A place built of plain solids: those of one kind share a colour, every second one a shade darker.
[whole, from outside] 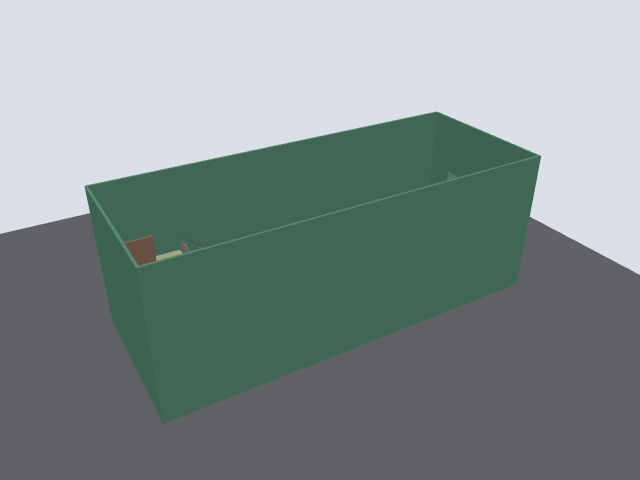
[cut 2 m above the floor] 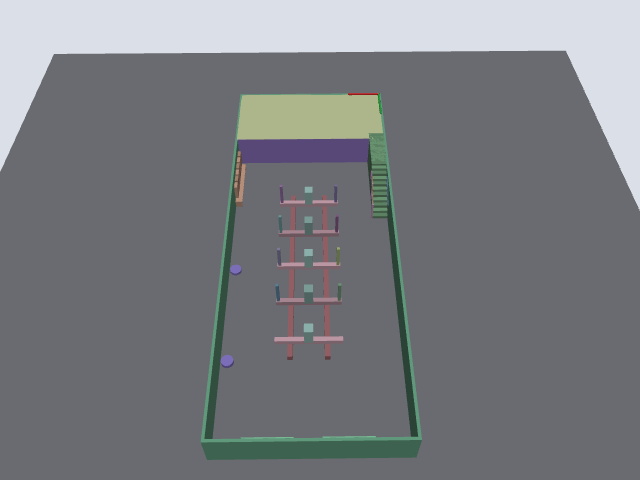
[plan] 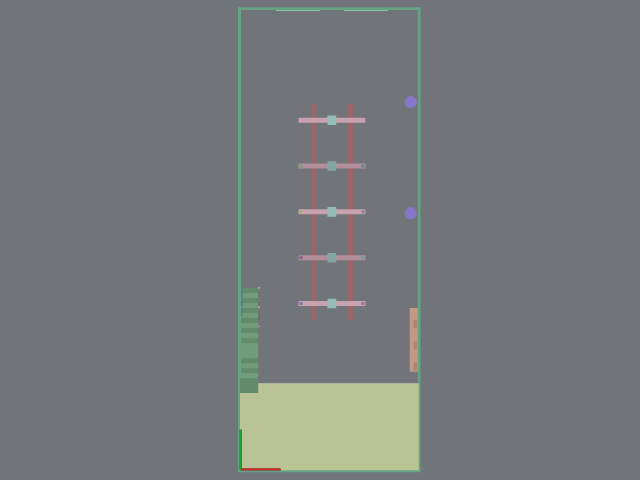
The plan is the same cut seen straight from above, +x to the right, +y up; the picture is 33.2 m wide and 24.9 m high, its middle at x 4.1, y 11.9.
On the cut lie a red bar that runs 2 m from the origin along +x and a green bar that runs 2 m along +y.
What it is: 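A boat hall 9.2 x 23.8 m, 9.1 m high; a lifeboat 14.0 m long and 4.8 m in beam on its cradle down the middle, its keel 1.68 m over the floor; a walk along either side; at the rear a crew gallery 4.5 m deep at 3.78 m over closed stores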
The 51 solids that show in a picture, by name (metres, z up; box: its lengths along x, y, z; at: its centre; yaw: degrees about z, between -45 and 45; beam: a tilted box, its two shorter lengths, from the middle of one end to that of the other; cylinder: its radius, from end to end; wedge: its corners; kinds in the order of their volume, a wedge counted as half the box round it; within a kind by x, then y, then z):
{
 "gal_1": {"box": [9.27, 4.52, 3.83], "at": [4.58, 2.21, 1.86]},
 "wall_1": {"box": [0.15, 24.13, 9.12], "at": [-0.07, 11.91, 4.51]},
 "wall_2": {"box": [9.47, 0.15, 9.12], "at": [4.58, -0.07, 4.51]},
 "wall_3": {"box": [9.47, 0.15, 9.12], "at": [4.58, 23.91, 4.51]},
 "wall_4": {"box": [0.15, 24.13, 9.12], "at": [9.24, 11.91, 4.51]},
 "stair_1": {"box": [0.95, 0.77, 3.64], "at": [0.42, 4.35, 1.77]},
 "stair_2": {"box": [0.95, 0.77, 3.45], "at": [0.42, 4.61, 1.68]},
 "stair_3": {"box": [0.95, 0.77, 3.26], "at": [0.42, 4.87, 1.58]},
 "stair_4": {"box": [0.95, 0.77, 3.07], "at": [0.42, 5.13, 1.49]},
 "stair_5": {"box": [0.95, 0.77, 2.88], "at": [0.42, 5.39, 1.39]},
 "stair_6": {"box": [0.95, 0.77, 2.7], "at": [0.42, 5.65, 1.3]},
 "stair_7": {"box": [0.95, 0.77, 2.32], "at": [0.42, 6.17, 1.11]},
 "stair_8": {"box": [0.95, 0.77, 2.13], "at": [0.42, 6.43, 1.01]},
 "stair_9": {"box": [0.95, 0.77, 1.94], "at": [0.42, 6.69, 0.92]},
 "stair_10": {"box": [0.95, 0.77, 1.75], "at": [0.42, 6.95, 0.83]},
 "stair_11": {"box": [0.95, 0.77, 1.56], "at": [0.42, 7.21, 0.73]},
 "stair_12": {"box": [0.95, 0.77, 1.37], "at": [0.42, 7.47, 0.64]},
 "stair_13": {"box": [0.95, 0.77, 1.18], "at": [0.42, 7.73, 0.54]},
 "stair_14": {"box": [0.95, 0.77, 0.99], "at": [0.42, 7.99, 0.45]},
 "stair_15": {"box": [0.95, 0.77, 0.81], "at": [0.42, 8.25, 0.35]},
 "stair_16": {"box": [0.95, 0.77, 0.62], "at": [0.42, 8.51, 0.26]},
 "stair_17": {"box": [0.95, 0.77, 0.43], "at": [0.42, 8.77, 0.16]},
 "stair_18": {"box": [0.95, 0.77, 0.24], "at": [0.42, 9.03, 0.07]},
 "beam_1": {"box": [0.28, 11.18, 0.39], "at": [3.77, 13.36, 0.14]},
 "beam_2": {"box": [0.28, 11.18, 0.39], "at": [5.67, 13.36, 0.14]},
 "cross_1": {"box": [3.48, 0.26, 0.3], "at": [4.72, 8.61, 0.49]},
 "cross_2": {"box": [3.48, 0.26, 0.3], "at": [4.72, 10.98, 0.49]},
 "cross_3": {"box": [3.48, 0.26, 0.3], "at": [4.72, 13.36, 0.49]},
 "cross_4": {"box": [3.48, 0.26, 0.3], "at": [4.72, 15.74, 0.49]},
 "cross_5": {"box": [3.48, 0.26, 0.3], "at": [4.72, 18.11, 0.49]},
 "sdoor_1": {"box": [2.28, 0.05, 5.25], "at": [2.96, 23.8, 2.58]},
 "sdoor_2": {"box": [2.28, 0.05, 5.25], "at": [6.48, 23.8, 2.58]},
 "keelblock_1": {"box": [0.46, 0.5, 1.04], "at": [4.72, 8.61, 1.16]},
 "keelblock_2": {"box": [0.46, 0.5, 1.04], "at": [4.72, 10.98, 1.16]},
 "keelblock_3": {"box": [0.46, 0.5, 1.04], "at": [4.72, 13.36, 1.16]},
 "keelblock_4": {"box": [0.46, 0.5, 1.04], "at": [4.72, 15.74, 1.16]},
 "keelblock_5": {"box": [0.46, 0.5, 1.04], "at": [4.72, 18.11, 1.16]},
 "screen_1": {"box": [0.12, 2.67, 2.15], "at": [1.25, 1.33, 4.8]},
 "face_1": {"box": [8.27, 0.012, 3.8], "at": [5.04, 4.48, 1.85]},
 "kit_1": {"box": [0.42, 3.3, 0.04], "at": [8.96, 6.72, 0.43]},
 "kit_2": {"box": [0.19, 0.43, 0.9], "at": [9.04, 8.1, 1.17]},
 "coils_1": {"cylinder": 0.31, "from": [8.81, 13.29, 0.0], "to": [8.81, 13.29, 0.18]},
 "coils_2": {"cylinder": 0.31, "from": [8.81, 19.06, 0.0], "to": [8.81, 19.06, 0.22]},
 "shore3e_1": {"box": [0.16, 0.16, 1.8], "at": [6.33, 15.74, 1.54]},
 "shore3w_1": {"box": [0.16, 0.16, 1.8], "at": [3.11, 15.74, 1.54]},
 "shore0e_1": {"box": [0.16, 0.16, 1.6], "at": [6.33, 8.61, 1.44]},
 "shore0w_1": {"box": [0.16, 0.16, 1.6], "at": [3.11, 8.61, 1.44]},
 "shore2e_1": {"box": [0.16, 0.16, 1.59], "at": [6.33, 13.36, 1.44]},
 "shore2w_1": {"box": [0.16, 0.16, 1.59], "at": [3.11, 13.36, 1.44]},
 "shore1e_1": {"box": [0.16, 0.16, 1.59], "at": [6.33, 10.98, 1.43]},
 "shore1w_1": {"box": [0.16, 0.16, 1.59], "at": [3.11, 10.98, 1.43]}
}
